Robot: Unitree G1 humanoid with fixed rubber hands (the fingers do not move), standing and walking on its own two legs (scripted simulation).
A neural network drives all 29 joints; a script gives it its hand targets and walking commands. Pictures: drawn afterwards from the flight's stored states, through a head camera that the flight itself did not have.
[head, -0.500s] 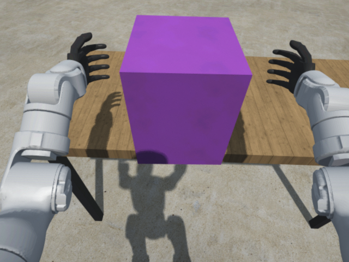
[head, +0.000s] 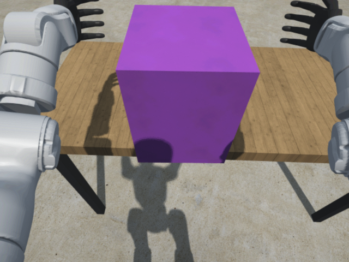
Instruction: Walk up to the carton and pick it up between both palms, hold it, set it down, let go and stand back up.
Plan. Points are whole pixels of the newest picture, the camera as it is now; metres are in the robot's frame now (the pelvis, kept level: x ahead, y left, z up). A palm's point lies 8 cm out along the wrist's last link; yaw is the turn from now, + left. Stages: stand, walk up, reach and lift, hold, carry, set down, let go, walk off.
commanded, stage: reach and lift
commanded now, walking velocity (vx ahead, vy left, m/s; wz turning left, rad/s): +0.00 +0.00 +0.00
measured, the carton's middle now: (182, 89) +0.50 +0.00 +0.11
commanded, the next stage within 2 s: none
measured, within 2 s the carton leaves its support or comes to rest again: neither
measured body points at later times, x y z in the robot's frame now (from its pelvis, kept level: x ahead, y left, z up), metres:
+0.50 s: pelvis +0.01 +0.00 +0.00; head +0.06 -0.01 +0.45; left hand +0.49 +0.21 +0.25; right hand +0.50 -0.24 +0.24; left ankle -0.03 +0.11 -0.75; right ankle +0.00 -0.11 -0.75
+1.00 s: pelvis +0.01 +0.00 +0.00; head +0.08 -0.02 +0.44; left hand +0.50 +0.20 +0.18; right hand +0.50 -0.22 +0.17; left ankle -0.03 +0.11 -0.75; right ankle +0.00 -0.11 -0.75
